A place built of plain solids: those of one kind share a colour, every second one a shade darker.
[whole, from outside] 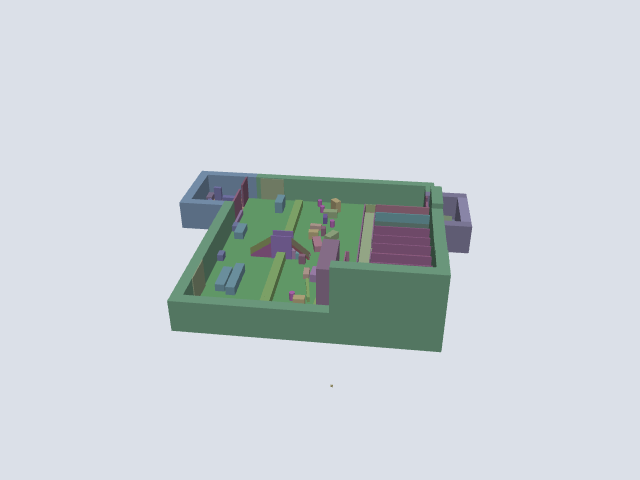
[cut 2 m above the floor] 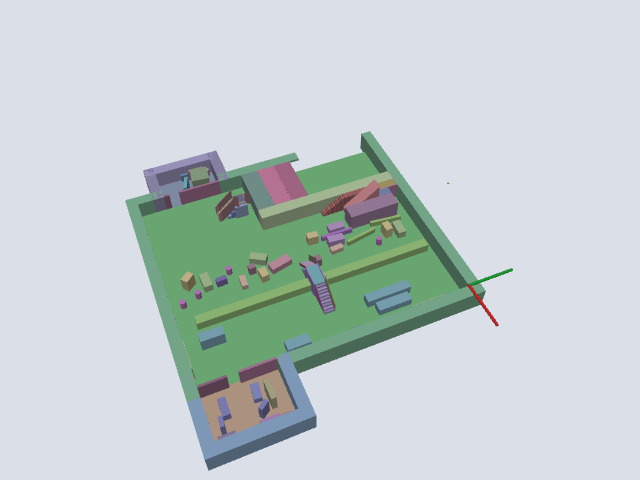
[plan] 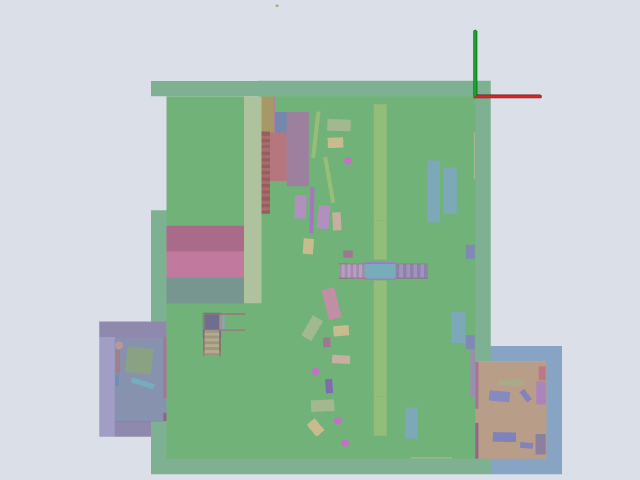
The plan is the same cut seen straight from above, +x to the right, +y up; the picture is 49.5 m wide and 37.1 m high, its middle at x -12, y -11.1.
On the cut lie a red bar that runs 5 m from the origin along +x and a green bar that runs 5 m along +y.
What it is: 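26 risers of 0.194 m in one run along the bins' fronts, up to the walk on their tops, 5.03 m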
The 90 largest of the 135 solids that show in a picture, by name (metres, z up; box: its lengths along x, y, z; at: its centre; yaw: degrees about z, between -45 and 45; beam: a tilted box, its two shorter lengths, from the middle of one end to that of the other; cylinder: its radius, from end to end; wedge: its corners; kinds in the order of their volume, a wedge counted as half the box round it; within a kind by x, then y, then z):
{
 "wall_concrete_1": {"box": [1.2, 4.1, 3.6], "at": [-24.47, -27.15, 1.4]},
 "wall_concrete_2": {"box": [1.2, 3.8, 3.6], "at": [-24.47, -16.7, 1.4]},
 "wall_concrete_3": {"box": [1.2, 4.4, 8.63], "at": [-24.47, -15.0, 3.92]},
 "wall_concrete_4": {"box": [1.2, 4.4, 3.6], "at": [-24.47, -13.0, 3.53]},
 "wall_concrete_5": {"box": [1.2, 4.4, 5.9], "at": [-24.47, -11.0, 4.68]},
 "wall_concrete_6": {"box": [1.2, 4.4, 5.55], "at": [-24.47, -7.0, 5.01]},
 "wall_concrete_7": {"box": [1.2, 4.4, 5.1], "at": [-24.47, -3.0, 5.38]},
 "wall_concrete_8": {"box": [1.2, 4.4, 3.9], "at": [-24.47, -1.0, 6.28]},
 "wall_concrete_9": {"box": [10.68, 1.2, 8.63], "at": [-19.73, 0.6, 3.92]},
 "wall_concrete_10": {"box": [26.27, 1.2, 3.6], "at": [-11.94, -28.6, 1.4]},
 "wall_concrete_11": {"box": [18.0, 1.2, 3.6], "at": [-7.8, 0.6, 1.4]},
 "wall_concrete_12": {"box": [1.2, 21.7, 3.6], "at": [0.6, -9.65, 1.4]},
 "floor_hallground_brick_1": {"box": [23.87, 28.0, 0.4], "at": [-11.94, -14.0, -0.2]},
 "floor_walk_floorboards_1": {"box": [1.35, 16.0, 5.43], "at": [-17.2, -8.0, 2.32]},
 "wall_timber_1": {"box": [7.9, 1.2, 3.6], "at": [2.75, -28.6, 1.4]},
 "wall_timber_2": {"box": [6.7, 1.2, 3.6], "at": [3.35, -19.9, 1.4]},
 "wall_timber_3": {"box": [1.2, 9.9, 3.6], "at": [6.1, -24.25, 1.4]},
 "wall_brick_1": {"box": [1.2, 8.9, 3.6], "at": [-28.47, -21.85, 1.4]},
 "wall_brick_2": {"box": [5.2, 1.2, 3.6], "at": [-26.47, -25.7, 1.4]},
 "wall_brick_3": {"box": [5.2, 1.2, 3.6], "at": [-26.47, -18.0, 1.4]},
 "floor_bin_floorboards_1": {"box": [6.0, 2.0, 5.43], "at": [-20.87, -15.0, 2.32]},
 "pod_alleybwa_brick_1": {"box": [1.7, 5.74, 6.43], "at": [-13.72, -4.07, 3.21]},
 "floor_bin_timber_1": {"box": [6.0, 2.0, 0.4], "at": [-20.87, -13.0, 1.93]},
 "floor_bin_timber_2": {"box": [6.0, 2.0, 2.7], "at": [-20.87, -11.0, 3.08]},
 "conveyor_1": {"box": [1.0, 3.0, 1.05], "at": [-7.34, -24.73, 0.53]},
 "conveyor_2": {"box": [1.0, 3.0, 1.05], "at": [-7.34, -21.73, 0.53]},
 "conveyor_3": {"box": [1.0, 3.0, 1.05], "at": [-7.34, -18.73, 0.53]},
 "conveyor_4": {"box": [1.0, 3.0, 1.05], "at": [-7.34, -15.72, 0.53]},
 "conveyor_5": {"box": [1.0, 3.0, 1.05], "at": [-7.34, -11.1, 0.53]},
 "conveyor_6": {"box": [1.0, 3.0, 1.05], "at": [-7.34, -8.1, 0.53]},
 "conveyor_7": {"box": [1.0, 3.0, 1.05], "at": [-7.34, -5.1, 0.53]},
 "conveyor_8": {"box": [1.0, 3.0, 1.05], "at": [-7.34, -2.1, 0.53]},
 "floor_leanto_tile_1": {"box": [5.5, 7.5, 0.4], "at": [2.75, -24.25, -0.2]},
 "boardstack_front_1": {"box": [1.0, 2.4, 1.56], "at": [-4.93, -25.26, 0.78]},
 "boardstack_front_2": {"box": [1.0, 4.8, 1.0], "at": [-3.22, -7.34, 0.5]},
 "boardstack_front_3": {"box": [1.05, 3.6, 0.86], "at": [-1.95, -7.29, 0.43]},
 "boardstack_front_4": {"box": [1.1, 2.4, 0.92], "at": [-1.31, -17.87, 0.46]},
 "floor_walkland_floorboards_1": {"box": [0.93, 2.8, 5.43], "at": [-16.06, -1.4, 2.32]},
 "wall_metal_1": {"box": [0.25, 0.65, 3.6], "at": [-24.0, -24.77, 1.4]},
 "wall_metal_2": {"box": [0.25, 4.75, 3.6], "at": [-24.0, -20.98, 1.4]},
 "wall_metal_3": {"box": [0.25, 2.75, 3.6], "at": [0.12, -26.62, 1.4]},
 "wall_metal_4": {"box": [0.25, 3.65, 3.6], "at": [0.12, -22.32, 1.4]},
 "floor_boiler_brick_1": {"box": [4.0, 6.5, 0.4], "at": [-25.87, -21.85, -0.2]},
 "rail_bindiv_1": {"box": [6.0, 0.12, 3.4], "at": [-20.87, -12.0, 3.83]},
 "rail_bindiv_2": {"box": [6.0, 0.12, 2.9], "at": [-20.87, -10.0, 4.08]},
 "rail_bindiv_3": {"box": [6.0, 0.12, 3.05], "at": [-20.87, -8.0, 4.16]},
 "rail_bindiv_4": {"box": [6.0, 0.12, 2.45], "at": [-20.87, -6.0, 4.46]},
 "rail_bindiv_5": {"box": [6.0, 0.12, 2.6], "at": [-20.87, -4.0, 4.53]},
 "hopper_boiler_1": {"box": [2.0, 2.0, 2.43], "at": [-25.97, -20.41, 1.22], "yaw": -6.8},
 "incline_bwa_1": {"wedge": [[-15.87, -6.54, -0.05], [-15.87, -6.54, 0.64], [-15.87, -2.8, -0.05], [-15.87, -2.8, 3.53], [-14.57, -6.54, -0.05], [-14.57, -6.54, 0.64], [-14.57, -2.8, -0.05], [-14.57, -2.8, 3.53]]},
 "floor_crosswalk_floorboards_1": {"box": [2.4, 1.15, 2.3], "at": [-7.34, -13.5, 0.75]},
 "drivehouse_bwa_1": {"box": [0.91, 1.6, 3.98], "at": [-15.02, -2.0, 1.99]},
 "pallets_hall_1": {"box": [0.8, 1.2, 1.18], "at": [-12.9, -11.59, 0.59], "yaw": -4.3},
 "pallets_hall_2": {"box": [0.8, 1.2, 1.59], "at": [-12.34, -25.59, 0.8], "yaw": 39.4},
 "pallets_hall_3": {"box": [1.2, 0.8, 1.35], "at": [-10.8, -3.58, 0.68], "yaw": 2.4},
 "pallets_hall_4": {"box": [1.2, 0.8, 1.0], "at": [-10.36, -18.12, 0.5], "yaw": 4.7},
 "cart_hall_1": {"box": [0.9, 1.8, 0.87], "at": [-12.61, -17.91, 0.44], "yaw": -30.8},
 "cart_hall_2": {"box": [1.8, 0.9, 0.9], "at": [-11.79, -23.9, 0.45], "yaw": 2.6},
 "cart_hall_3": {"box": [1.8, 0.9, 0.9], "at": [-10.53, -2.23, 0.45], "yaw": -1.8},
 "cart_rdbwa_1": {"box": [0.9, 1.8, 0.7], "at": [-13.51, -8.53, 0.35], "yaw": -1.4},
 "cart_rdbwa_2": {"box": [0.9, 1.8, 0.95], "at": [-11.72, -9.33, 0.47], "yaw": -5.2},
 "rail_walkland_1": {"box": [0.12, 2.8, 7.63], "at": [-15.54, -1.4, 3.82]},
 "slidingdoor_hall_1": {"box": [3.2, 0.1, 3.1], "at": [-3.4, -27.94, 1.55]},
 "slidingdoor_hall_2": {"box": [0.1, 3.6, 3.3], "at": [-0.06, -4.59, 1.65]},
 "shelf_leanto_1": {"box": [2.0, 0.5, 2.0], "at": [2.79, -22.12, 1.0], "yaw": 1.2},
 "slabwood_hall_1": {"box": [1.0, 2.4, 0.78], "at": [-11.11, -16.02, 0.39], "yaw": 13.7},
 "rail_walk_1": {"box": [0.12, 13.36, 1.1], "at": [-16.58, -9.32, 5.58]},
 "rail_crosswalk_1": {"box": [2.4, 0.12, 3.0], "at": [-7.34, -14.13, 1.5]},
 "rail_crosswalk_2": {"box": [2.4, 0.12, 3.0], "at": [-7.34, -12.87, 1.5]},
 "cabinet_leanto_1": {"box": [0.45, 1.0, 1.87], "at": [3.89, -23.13, 0.94], "yaw": 36.5},
 "cabinet_leanto_2": {"box": [1.0, 0.45, 1.88], "at": [3.97, -26.98, 0.94], "yaw": -4.0},
 "cant_hall_1": {"box": [0.32, 3.6, 0.62], "at": [-12.33, -2.96, 0.31], "yaw": -6.5},
 "cant_hall_2": {"box": [0.32, 3.6, 0.63], "at": [-11.29, -6.46, 0.31], "yaw": 9.9},
 "step_xoa_1": {"box": [0.36, 1.05, 1.76], "at": [-6.04, -13.5, 0.83]},
 "step_xoa_2": {"box": [0.36, 1.05, 1.57], "at": [-5.77, -13.5, 0.73]},
 "bench_leanto_far_1": {"box": [0.75, 1.8, 0.89], "at": [5.08, -22.91, 0.45]},
 "bench_leanto_1": {"box": [1.8, 0.75, 0.89], "at": [2.26, -26.33, 0.45], "yaw": -1.1},
 "motor_1": {"box": [0.7, 1.1, 0.77], "at": [-0.39, -19.0, 0.39]},
 "motor_2": {"box": [0.7, 1.1, 0.78], "at": [-0.39, -12.01, 0.39]},
 "beltguard_boiler_1": {"box": [1.8, 0.4, 1.55], "at": [-25.7, -22.18, 0.78], "yaw": -18.3},
 "beltguard_boiler_far_1": {"box": [0.4, 1.8, 1.32], "at": [-27.63, -20.51, 0.66]},
 "desk_leanto_1": {"box": [1.6, 0.8, 0.74], "at": [1.87, -23.18, 0.37], "yaw": -5.4},
 "desk_leanto_far_1": {"box": [0.8, 1.6, 0.74], "at": [5.06, -26.89, 0.37]},
 "rail_bins_1": {"box": [6.0, 0.12, 1.1], "at": [-20.87, -15.94, 5.58]},
 "rail_binz_1": {"box": [6.0, 0.12, 1.1], "at": [-20.87, -14.06, 5.58]},
 "boardstack_usbwb_1": {"box": [0.3, 1.43, 1.72], "at": [-19.53, -17.45, 0.86]},
 "cant_rdbwa_1": {"box": [0.32, 3.6, 0.63], "at": [-12.63, -8.8, 0.31], "yaw": -1.3},
 "cant_1": {"box": [0.32, 3.6, 0.62], "at": [-0.2, -21.41, 0.31]},
 "chipheap_usxob_1": {"box": [0.42, 1.23, 1.17], "at": [-8.75, -13.5, 0.58]},
 "barrow_hall_1": {"box": [1.4, 0.65, 0.64], "at": [-10.37, -20.33, 0.32], "yaw": -3.0}
}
